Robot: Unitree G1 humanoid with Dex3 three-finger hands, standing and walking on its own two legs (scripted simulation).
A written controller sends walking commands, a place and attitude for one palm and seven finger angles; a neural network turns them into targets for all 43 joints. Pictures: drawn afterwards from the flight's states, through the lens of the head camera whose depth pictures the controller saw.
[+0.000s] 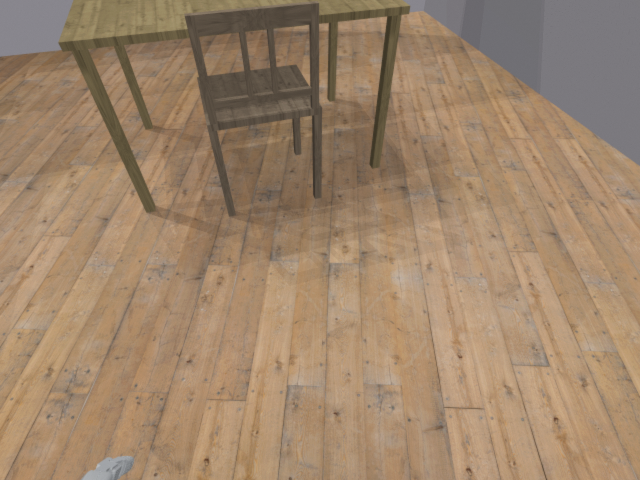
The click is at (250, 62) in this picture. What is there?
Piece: chair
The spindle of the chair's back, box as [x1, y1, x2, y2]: [239, 32, 253, 96]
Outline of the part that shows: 239,32 248,96 253,95 245,33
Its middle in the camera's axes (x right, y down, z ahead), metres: -0.25 -0.59 +1.31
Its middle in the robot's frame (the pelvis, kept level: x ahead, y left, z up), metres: +1.35 +0.31 -0.10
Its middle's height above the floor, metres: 0.66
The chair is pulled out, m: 0.00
